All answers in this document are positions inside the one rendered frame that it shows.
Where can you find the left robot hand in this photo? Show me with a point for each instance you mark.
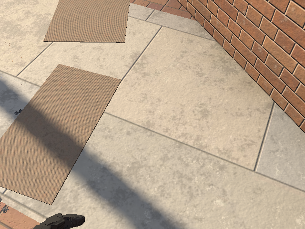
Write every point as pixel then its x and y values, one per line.
pixel 59 221

